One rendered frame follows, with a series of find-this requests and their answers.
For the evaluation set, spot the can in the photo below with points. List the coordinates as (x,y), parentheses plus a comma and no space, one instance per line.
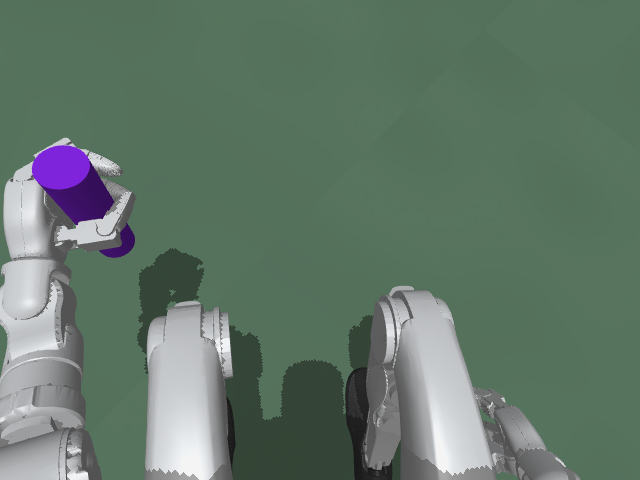
(68,176)

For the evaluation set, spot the left robot arm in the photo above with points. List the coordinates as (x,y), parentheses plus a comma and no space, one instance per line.
(42,411)

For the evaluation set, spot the right robot hand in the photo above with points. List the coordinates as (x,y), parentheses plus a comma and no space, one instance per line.
(511,436)

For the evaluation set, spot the right robot arm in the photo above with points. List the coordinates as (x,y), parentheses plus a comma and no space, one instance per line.
(542,465)

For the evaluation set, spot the right robot foot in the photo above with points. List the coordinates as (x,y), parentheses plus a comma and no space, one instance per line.
(357,408)

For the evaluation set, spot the left robot hand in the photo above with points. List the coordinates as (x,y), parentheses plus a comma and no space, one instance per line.
(35,225)

